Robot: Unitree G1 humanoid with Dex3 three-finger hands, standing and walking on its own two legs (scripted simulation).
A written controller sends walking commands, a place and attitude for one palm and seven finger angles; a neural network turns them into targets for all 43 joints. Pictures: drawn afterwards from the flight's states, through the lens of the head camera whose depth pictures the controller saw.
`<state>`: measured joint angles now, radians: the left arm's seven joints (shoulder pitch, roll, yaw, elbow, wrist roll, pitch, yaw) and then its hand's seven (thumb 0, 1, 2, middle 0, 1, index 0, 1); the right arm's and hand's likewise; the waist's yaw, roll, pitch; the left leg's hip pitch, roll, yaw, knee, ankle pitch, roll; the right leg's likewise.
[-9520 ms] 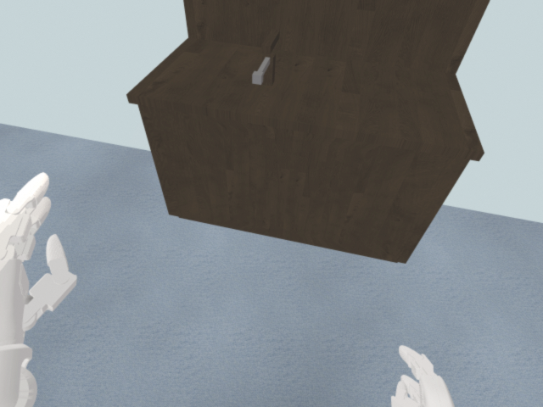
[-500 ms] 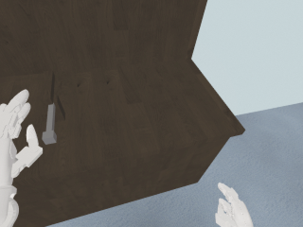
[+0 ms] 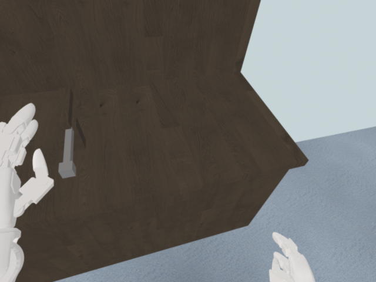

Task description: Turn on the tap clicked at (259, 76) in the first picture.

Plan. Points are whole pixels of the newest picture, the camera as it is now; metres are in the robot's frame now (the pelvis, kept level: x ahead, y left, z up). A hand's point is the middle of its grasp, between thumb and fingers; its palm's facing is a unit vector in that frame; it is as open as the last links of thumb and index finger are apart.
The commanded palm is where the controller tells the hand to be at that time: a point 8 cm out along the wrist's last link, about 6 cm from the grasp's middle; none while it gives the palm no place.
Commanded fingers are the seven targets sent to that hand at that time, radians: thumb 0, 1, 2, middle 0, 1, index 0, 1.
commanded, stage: turn the palm inward beside the body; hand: left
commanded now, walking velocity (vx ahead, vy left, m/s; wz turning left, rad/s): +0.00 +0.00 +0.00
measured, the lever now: (67, 169) +0.33 +0.31 +0.02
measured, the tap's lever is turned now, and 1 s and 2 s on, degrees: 0 0 0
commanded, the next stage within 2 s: none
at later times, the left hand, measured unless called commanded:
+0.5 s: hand (58, 202) +0.19 +0.22 +0.15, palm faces +0.49 -0.82 -0.30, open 7.4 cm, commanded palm +0.15 +0.26 +0.16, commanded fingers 0.00 0.90 0.90 -0.20 -0.30 -0.20 -0.30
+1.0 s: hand (90, 204) +0.20 +0.18 +0.13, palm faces +0.51 -0.81 -0.29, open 7.4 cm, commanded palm +0.15 +0.22 +0.15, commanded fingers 0.00 0.90 0.90 -0.20 -0.30 -0.20 -0.30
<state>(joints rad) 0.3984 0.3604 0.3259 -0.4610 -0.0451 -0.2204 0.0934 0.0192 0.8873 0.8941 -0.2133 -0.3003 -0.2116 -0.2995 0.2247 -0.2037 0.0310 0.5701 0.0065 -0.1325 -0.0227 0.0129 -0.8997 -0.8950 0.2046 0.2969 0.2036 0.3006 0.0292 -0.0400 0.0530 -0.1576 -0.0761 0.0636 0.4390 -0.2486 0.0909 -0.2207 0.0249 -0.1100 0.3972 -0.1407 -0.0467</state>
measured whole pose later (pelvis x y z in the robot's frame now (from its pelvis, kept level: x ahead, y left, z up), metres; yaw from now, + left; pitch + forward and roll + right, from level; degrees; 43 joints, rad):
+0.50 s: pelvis -0.01 -0.03 -0.02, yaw +2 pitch +0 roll +1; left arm 0.39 0.34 0.30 -0.43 -0.06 -0.16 0.16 0.02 0.88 0.89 -0.22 -0.30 -0.22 -0.30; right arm 0.15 -0.22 0.04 0.62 -0.02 -0.11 0.01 0.01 -0.90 -0.90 0.20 0.30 0.20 0.30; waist 0.07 -0.04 -0.02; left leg -0.32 -0.08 0.05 0.67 -0.34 0.06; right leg -0.40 0.05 -0.07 0.68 -0.27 -0.09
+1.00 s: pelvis +0.02 -0.10 -0.03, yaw +4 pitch +3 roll +2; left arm 0.48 0.33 0.39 -0.39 -0.23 -0.06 0.08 0.02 0.89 0.89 -0.21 -0.30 -0.21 -0.30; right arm 0.16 -0.27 -0.01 0.67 0.05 -0.12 -0.05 0.01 -0.90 -0.90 0.20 0.30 0.20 0.30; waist 0.05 0.02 -0.08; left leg -0.39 -0.03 -0.03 0.75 -0.38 -0.01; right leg -0.44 0.10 -0.14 0.70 -0.34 -0.14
